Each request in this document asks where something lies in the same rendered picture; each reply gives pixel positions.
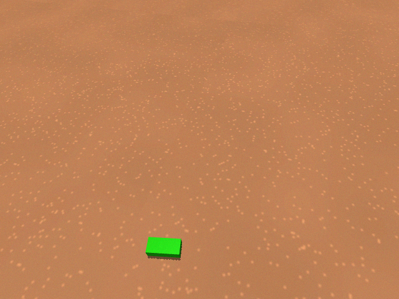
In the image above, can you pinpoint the carton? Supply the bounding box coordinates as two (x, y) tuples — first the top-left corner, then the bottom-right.
(145, 237), (182, 258)

